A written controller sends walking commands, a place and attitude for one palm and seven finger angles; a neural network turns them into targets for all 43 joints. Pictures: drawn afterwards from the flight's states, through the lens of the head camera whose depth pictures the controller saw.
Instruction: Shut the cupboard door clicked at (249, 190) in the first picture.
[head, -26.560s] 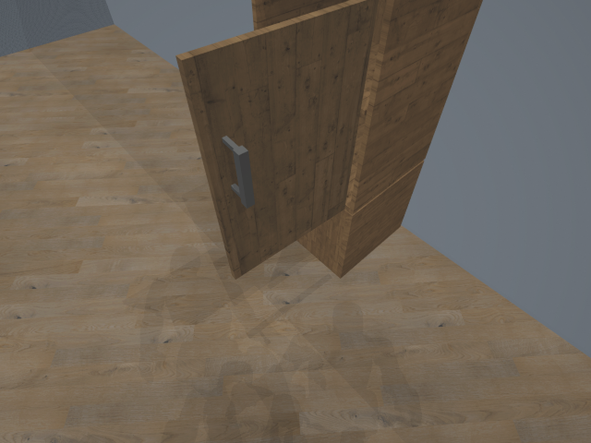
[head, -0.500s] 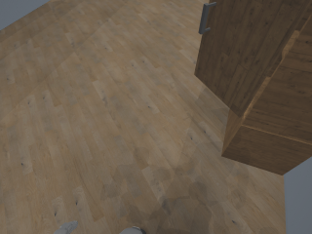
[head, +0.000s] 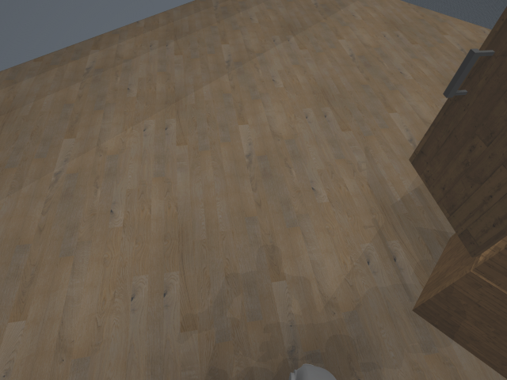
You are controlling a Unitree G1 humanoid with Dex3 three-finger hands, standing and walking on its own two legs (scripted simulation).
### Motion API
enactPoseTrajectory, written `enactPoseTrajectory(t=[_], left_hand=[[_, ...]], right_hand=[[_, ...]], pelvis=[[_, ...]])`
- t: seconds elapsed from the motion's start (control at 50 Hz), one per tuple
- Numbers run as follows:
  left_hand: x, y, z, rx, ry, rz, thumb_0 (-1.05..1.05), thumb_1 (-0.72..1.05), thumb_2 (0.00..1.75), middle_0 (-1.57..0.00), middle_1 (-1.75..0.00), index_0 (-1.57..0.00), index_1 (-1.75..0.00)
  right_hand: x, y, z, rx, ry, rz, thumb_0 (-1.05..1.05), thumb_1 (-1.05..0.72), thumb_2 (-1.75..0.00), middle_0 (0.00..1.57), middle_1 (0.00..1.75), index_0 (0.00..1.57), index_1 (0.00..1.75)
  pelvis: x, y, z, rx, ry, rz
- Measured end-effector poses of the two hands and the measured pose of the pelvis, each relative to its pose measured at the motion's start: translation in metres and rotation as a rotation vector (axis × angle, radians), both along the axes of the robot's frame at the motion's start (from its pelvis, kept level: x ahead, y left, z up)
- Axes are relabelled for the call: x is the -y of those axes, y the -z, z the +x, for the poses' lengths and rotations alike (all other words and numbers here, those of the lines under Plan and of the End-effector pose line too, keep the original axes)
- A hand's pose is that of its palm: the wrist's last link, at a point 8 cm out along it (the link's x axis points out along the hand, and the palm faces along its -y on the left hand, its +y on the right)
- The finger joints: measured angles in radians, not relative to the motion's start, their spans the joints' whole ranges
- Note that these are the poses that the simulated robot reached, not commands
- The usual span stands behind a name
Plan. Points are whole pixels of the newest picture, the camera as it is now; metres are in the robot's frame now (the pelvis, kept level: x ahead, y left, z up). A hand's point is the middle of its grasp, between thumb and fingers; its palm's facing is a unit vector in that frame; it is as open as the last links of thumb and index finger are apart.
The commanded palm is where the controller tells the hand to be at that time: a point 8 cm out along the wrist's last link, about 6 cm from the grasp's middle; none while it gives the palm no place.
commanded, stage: walk to a spot facing it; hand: left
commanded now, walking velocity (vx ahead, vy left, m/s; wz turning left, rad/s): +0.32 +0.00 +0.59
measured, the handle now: (467, 74) +0.86 -0.53 +0.04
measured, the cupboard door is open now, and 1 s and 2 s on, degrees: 50 50 50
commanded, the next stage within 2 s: turn to face it in 1.28 s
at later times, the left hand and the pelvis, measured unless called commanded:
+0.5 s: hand out of the picture +0.03 +0.11 -0.15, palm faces +0.43 -0.89 -0.16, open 7.4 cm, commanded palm none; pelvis +0.13 -0.02 +0.01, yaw +21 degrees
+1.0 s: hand (104, 273) +0.32 +0.32 -0.15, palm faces +0.43 -0.88 -0.19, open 7.4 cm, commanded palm none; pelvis +0.29 +0.10 +0.01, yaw +25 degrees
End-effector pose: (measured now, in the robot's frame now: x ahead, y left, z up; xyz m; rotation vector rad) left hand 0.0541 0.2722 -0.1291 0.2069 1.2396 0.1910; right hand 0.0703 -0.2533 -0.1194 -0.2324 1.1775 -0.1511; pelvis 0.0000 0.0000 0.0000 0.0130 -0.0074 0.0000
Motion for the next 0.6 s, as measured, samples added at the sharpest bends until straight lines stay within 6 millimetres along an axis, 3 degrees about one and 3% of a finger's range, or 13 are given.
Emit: enactPoseTrajectory(t=[0.1,0.16,0.24,0.34,0.46,0.54,0.6], left_hand=[[0.016,-0.015,0.022,0.077,-0.024,0.025,0.01,0.9,0.9,-0.2,-0.3,-0.19,-0.3],[0.027,-0.015,0.025,0.13,-0.065,0.058,0.01,0.9,0.9,-0.2,-0.3,-0.2,-0.3],[0.047,-0.021,0.007,0.085,-0.16,0.048,0.0,0.9,0.9,-0.2,-0.3,-0.2,-0.3],[0.077,-0.019,-0.013,-0.01,-0.261,-0.017,0.0,0.9,0.9,-0.2,-0.3,-0.2,-0.3],[0.108,-0.008,-0.036,-0.104,-0.404,-0.111,0.0,0.9,0.9,-0.2,-0.3,-0.2,-0.3],[0.118,0.0,-0.054,-0.198,-0.497,-0.171,0.0,0.9,0.9,-0.2,-0.3,-0.2,-0.3],[0.116,0.008,-0.064,-0.278,-0.548,-0.212,0.0,0.9,0.9,-0.2,-0.3,-0.2,-0.3]], right_hand=[[0.01,0.018,0.003,-0.079,-0.022,0.05,0.0,-0.9,-0.9,0.21,0.3,0.21,0.3],[0.021,0.032,0.018,-0.12,-0.05,0.063,0.0,-0.9,-0.9,0.21,0.3,0.21,0.3],[0.027,0.024,0.058,-0.123,-0.105,0.07,0.01,-0.91,-0.9,0.21,0.3,0.2,0.3],[0.018,0.005,0.119,-0.073,-0.17,0.08,0.01,-0.91,-0.9,0.2,0.3,0.2,0.3],[-0.022,0.0,0.199,-0.048,-0.314,0.076,0.01,-0.91,-0.9,0.2,0.3,0.2,0.3],[-0.071,-0.001,0.261,0.0,-0.426,0.083,0.01,-0.91,-0.9,0.2,0.3,0.2,0.3],[-0.115,-0.002,0.306,0.066,-0.496,0.09,0.01,-0.91,-0.9,0.2,0.3,0.2,0.3]], pelvis=[[0.019,0.001,0.02,0.004,-0.059,0.002],[0.032,0.01,0.034,0.01,-0.119,0.012],[0.039,-0.002,0.054,0.009,-0.176,0.021],[0.04,-0.015,0.083,-0.009,-0.25,0.021],[0.027,-0.015,0.115,-0.009,-0.336,0.0],[0.008,-0.009,0.138,-0.004,-0.376,-0.015],[-0.013,-0.001,0.157,0.001,-0.393,-0.016]])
